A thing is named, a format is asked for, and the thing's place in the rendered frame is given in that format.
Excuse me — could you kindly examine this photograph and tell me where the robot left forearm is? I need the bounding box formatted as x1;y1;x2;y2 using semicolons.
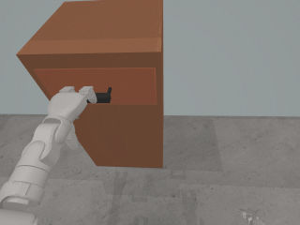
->
0;114;71;211

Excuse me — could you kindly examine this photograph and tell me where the robot right hand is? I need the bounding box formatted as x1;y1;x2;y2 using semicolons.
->
239;208;264;225

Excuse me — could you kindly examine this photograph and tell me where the cabinet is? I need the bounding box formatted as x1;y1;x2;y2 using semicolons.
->
16;0;164;169

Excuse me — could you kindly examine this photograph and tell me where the robot left hand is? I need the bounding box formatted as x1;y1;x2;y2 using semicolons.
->
47;86;98;150

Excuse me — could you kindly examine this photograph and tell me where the left robot upper arm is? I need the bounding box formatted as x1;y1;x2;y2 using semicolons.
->
0;207;39;225

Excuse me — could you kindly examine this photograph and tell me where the handle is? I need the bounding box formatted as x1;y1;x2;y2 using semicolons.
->
86;87;112;103

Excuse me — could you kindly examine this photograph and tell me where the drawer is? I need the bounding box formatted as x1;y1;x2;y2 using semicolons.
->
34;67;157;104

